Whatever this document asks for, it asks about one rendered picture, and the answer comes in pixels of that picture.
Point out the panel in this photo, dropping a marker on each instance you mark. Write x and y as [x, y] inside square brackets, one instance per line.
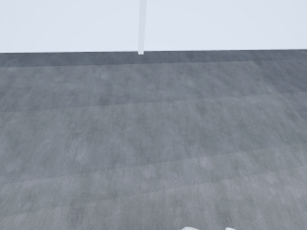
[142, 26]

